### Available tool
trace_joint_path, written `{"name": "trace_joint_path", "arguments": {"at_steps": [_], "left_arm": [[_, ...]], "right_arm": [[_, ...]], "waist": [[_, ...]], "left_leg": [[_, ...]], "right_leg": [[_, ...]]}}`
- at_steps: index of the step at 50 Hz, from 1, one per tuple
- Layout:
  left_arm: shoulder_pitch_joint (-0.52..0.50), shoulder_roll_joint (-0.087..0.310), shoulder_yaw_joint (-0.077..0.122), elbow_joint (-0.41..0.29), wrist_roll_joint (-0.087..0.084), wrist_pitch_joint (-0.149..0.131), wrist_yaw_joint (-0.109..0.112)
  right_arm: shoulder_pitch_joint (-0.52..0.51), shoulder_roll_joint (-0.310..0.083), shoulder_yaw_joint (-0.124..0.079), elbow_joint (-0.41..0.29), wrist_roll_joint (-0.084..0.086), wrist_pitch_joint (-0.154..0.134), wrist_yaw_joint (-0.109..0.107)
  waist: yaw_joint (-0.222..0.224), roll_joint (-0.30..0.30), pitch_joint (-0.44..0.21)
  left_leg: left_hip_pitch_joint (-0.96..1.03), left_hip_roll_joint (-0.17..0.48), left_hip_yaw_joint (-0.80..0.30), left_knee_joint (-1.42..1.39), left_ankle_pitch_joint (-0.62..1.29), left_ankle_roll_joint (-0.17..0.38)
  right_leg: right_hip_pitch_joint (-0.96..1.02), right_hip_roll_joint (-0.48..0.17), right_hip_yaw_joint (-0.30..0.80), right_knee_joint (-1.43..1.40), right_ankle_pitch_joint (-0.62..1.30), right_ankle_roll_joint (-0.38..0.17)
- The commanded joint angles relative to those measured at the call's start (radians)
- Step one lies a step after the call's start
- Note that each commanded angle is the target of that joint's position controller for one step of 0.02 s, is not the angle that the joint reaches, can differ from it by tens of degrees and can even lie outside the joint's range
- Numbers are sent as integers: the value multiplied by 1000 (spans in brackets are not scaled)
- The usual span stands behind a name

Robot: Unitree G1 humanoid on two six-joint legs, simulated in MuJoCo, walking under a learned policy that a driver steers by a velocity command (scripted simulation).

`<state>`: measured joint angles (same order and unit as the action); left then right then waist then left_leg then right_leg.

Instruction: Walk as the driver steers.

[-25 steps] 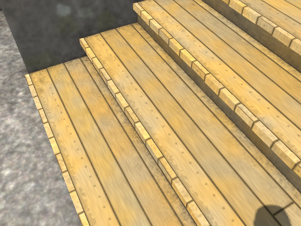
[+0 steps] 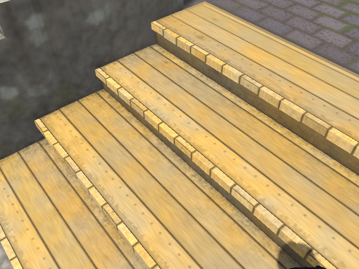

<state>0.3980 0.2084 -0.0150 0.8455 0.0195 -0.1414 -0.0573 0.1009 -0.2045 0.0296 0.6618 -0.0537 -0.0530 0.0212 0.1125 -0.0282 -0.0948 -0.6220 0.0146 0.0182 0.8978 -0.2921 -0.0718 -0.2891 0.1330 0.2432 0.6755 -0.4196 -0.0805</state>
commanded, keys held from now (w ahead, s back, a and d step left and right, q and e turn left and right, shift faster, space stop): w+e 1.00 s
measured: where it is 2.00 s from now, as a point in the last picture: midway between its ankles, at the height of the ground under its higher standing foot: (331, 147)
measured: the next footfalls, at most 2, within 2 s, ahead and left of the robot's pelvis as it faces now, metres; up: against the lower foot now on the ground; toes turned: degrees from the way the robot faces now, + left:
left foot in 0.06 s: +0.13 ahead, +0.14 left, +0.00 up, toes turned -2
right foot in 0.54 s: +0.38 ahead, -0.13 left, +0.13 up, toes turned -21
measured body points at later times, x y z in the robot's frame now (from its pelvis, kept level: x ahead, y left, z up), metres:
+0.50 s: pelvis +0.23 +0.02 +0.02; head +0.23 +0.02 +0.47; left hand +0.51 +0.09 -0.05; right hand +0.06 -0.11 -0.13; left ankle +0.09 +0.14 -0.72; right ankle +0.34 -0.12 -0.54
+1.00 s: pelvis +0.51 -0.06 +0.12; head +0.50 -0.05 +0.57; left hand +0.71 +0.10 -0.01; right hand +0.55 -0.35 +0.05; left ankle +0.62 +0.00 -0.60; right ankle +0.35 -0.11 -0.54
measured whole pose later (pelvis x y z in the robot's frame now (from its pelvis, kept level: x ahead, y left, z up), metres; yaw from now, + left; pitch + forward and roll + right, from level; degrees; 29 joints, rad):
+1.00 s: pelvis +0.51 -0.06 +0.12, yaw -36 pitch +4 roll +0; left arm 0.31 0.24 0.06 0.89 0.05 -0.13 -0.10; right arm 0.09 -0.19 0.03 0.72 -0.04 -0.08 0.00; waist 0.03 -0.02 -0.11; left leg -0.49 0.02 0.03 0.68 -0.28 0.04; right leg -0.38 0.16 0.21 1.05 -0.43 -0.09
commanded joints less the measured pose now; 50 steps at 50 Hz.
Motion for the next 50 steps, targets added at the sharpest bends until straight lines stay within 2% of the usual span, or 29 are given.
{"name": "trace_joint_path", "arguments": {"at_steps": [1, 3, 4, 5, 6, 9, 10, 13, 16, 19, 21, 26, 27, 28, 29, 30, 31, 32, 34, 36, 38, 39, 41, 43, 45, 47, 48, 49, 50], "left_arm": [[-63, 200, 79, -62, -2, 3, -5], [-105, 175, 87, -82, 33, 19, -14], [-23, 55, 63, -120, 32, 13, -8], [-32, -1, 41, -151, 45, 7, -25], [-153, 86, 67, -142, 42, 12, -29], [-130, 82, 66, -76, 49, 42, -10], [-157, 55, 53, -89, 52, 50, -28], [-224, -30, -3, -109, -2, 62, -59], [-347, -38, -35, -176, 7, 64, -50], [-520, 29, -25, -252, -9, 89, -60], [-635, 0, -33, -282, -12, 108, -61], [-439, 5, -10, -233, -14, 133, -63], [-379, 35, 8, -215, -21, 121, -48], [-242, 74, 29, -182, -31, 103, -18], [-21, 115, 46, -111, -38, 88, 10], [248, 153, 61, -1, 25, 93, 27], [319, 223, 92, 30, 64, 89, 23], [213, 201, 90, 34, 59, 60, 26], [-14, 14, 39, 65, 32, 48, 18], [-211, -56, 8, 56, 12, 43, 10], [-244, -12, 16, 60, 17, 23, 17], [-290, 43, 34, 29, 35, 12, 11], [-339, 111, 39, -26, 47, -13, 13], [-242, 159, 61, -13, 3, -9, 4], [-200, 181, 88, -16, 10, -15, -17], [-149, 145, 94, -16, 17, -6, -36], [-84, 64, 82, 4, 45, -8, -53], [162, -86, 44, 24, 48, -6, -57], [60, 1, 66, 10, 34, 11, -64]], "right_arm": [[-187, -57, -22, -128, 22, -47, -7], [15, -123, -57, -87, 31, -87, -20], [242, -213, -84, -29, 19, -108, -30], [424, -275, -100, 16, -5, -96, -34], [415, -236, -100, 63, -31, -86, -26], [147, 10, -19, 35, 6, -58, -12], [164, 9, -19, 66, 3, -45, -24], [384, -9, -23, 253, -57, -25, -18], [367, 36, 15, 324, -100, -34, 16], [386, 18, 33, 335, -110, -47, 3], [467, -24, 37, 352, -76, -46, 2], [438, -269, -30, 341, -10, -79, 31], [426, -289, -46, 333, -12, -69, 33], [416, -287, -50, 316, -49, -74, 35], [454, -185, -29, 268, -84, -94, 30], [378, -151, -16, 262, -73, -76, 64], [188, -144, -28, 196, 18, -55, 81], [136, -80, -20, 172, 19, -61, 66], [104, 0, 1, 123, -28, -52, 23], [113, 0, 6, 86, -32, -31, 5], [81, -65, -6, 68, -21, -26, 1], [42, -92, -15, 40, 9, -29, -8], [60, -98, -22, 30, 11, -39, -9], [58, -30, -4, 23, 22, -17, 2], [100, -78, -17, 43, 14, 11, -7], [165, -134, -48, 63, 17, 6, -27], [346, -164, -69, 115, 19, -21, -42], [451, -270, -88, 124, 17, -44, -40], [456, -267, -86, 152, -11, -29, -28]], "waist": [[-19, -81, 94], [-120, -13, -13], [-139, 201, -234], [-202, 334, -257], [-212, 54, 16], [-102, 99, 50], [-97, 115, 20], [-140, 118, 79], [-90, 21, 92], [-128, 87, 72], [-163, 116, 111], [-34, 220, 51], [-17, 224, 33], [13, 244, -32], [43, 87, -244], [136, -98, -302], [175, -76, -140], [103, -28, 2], [-56, 6, 41], [-190, 18, 11], [-201, 37, -7], [-204, 48, 6], [-233, 41, 16], [-207, 11, 45], [-204, 2, 57], [-209, -35, 10], [-231, 41, -118], [-133, 308, -340], [-199, 350, -231]], "left_leg": [[142, -45, 30, -328, 103, 28], [431, 8, -27, -412, 257, 118], [831, 214, -254, -354, 540, 340], [1117, 431, -735, -516, 469, 557], [967, 460, -722, -587, 186, 474], [553, 304, -317, -675, 41, 333], [533, 282, -267, -675, 128, 341], [614, 280, -161, -612, 195, 345], [498, 245, -40, -650, 62, 286], [328, 185, 99, -775, 112, 250], [388, 254, 103, -853, 395, 253], [691, 335, 205, -608, 1575, 276], [736, 331, 218, -510, 1684, 277], [538, 332, 214, -345, 1821, 229], [173, 277, 140, -55, 1490, 134], [-136, 49, 107, 334, 187, 74], [-342, -55, -125, 649, 70, 113], [-414, -24, -218, 789, 155, 137], [-383, -36, -227, 905, 148, 195], [-344, -13, -214, 905, 74, 223], [-325, 4, -136, 741, 84, 193], [-144, 28, -64, 581, 63, 160], [257, 53, 25, 339, 123, 76], [416, 24, 26, 138, 78, -27], [364, -7, 26, -108, 188, -28], [398, -54, 57, -362, 217, 37], [639, 43, -69, -358, 350, 151], [968, 337, -448, -330, 886, 509], [1005, 477, -844, -548, 469, 575]], "right_leg": [[59, -221, 343, -232, 192, -186], [26, -156, 300, 2, 528, -119], [-177, -15, 140, 330, 435, -19], [-641, 108, 25, 628, -133, 63], [-902, 28, 2, 882, -27, 52], [-761, -126, -61, 1028, 329, 3], [-769, -129, -111, 1177, 268, -13], [-1154, -79, -121, 1664, 126, -127], [-1216, -125, -129, 1555, 253, -211], [-999, -199, -271, 1177, 446, -134], [-917, -196, -337, 987, 301, -78], [-535, -34, -432, 525, 29, -34], [-428, 16, -455, 364, 53, -46], [-111, 15, -371, 413, 205, -102], [392, -70, -78, 404, 361, -230], [608, -232, 361, 24, 373, -353], [442, -282, 541, -175, 122, -309], [217, -287, 504, -161, -56, -289], [-77, -248, 411, -180, -72, -304], [-259, -196, 279, -240, 34, -245], [-291, -143, 132, -274, 109, -201], [-428, -119, 45, -308, 157, -175], [-671, -56, -73, -326, 333, -116], [-637, -95, -4, -314, 405, -154], [-322, -153, 85, -186, 632, -186], [-55, -165, 149, 3, 896, -178], [-101, -99, 107, 278, 923, -112], [-371, 20, -4, 677, 295, -34], [-775, 78, -19, 1036, -104, 7]]}}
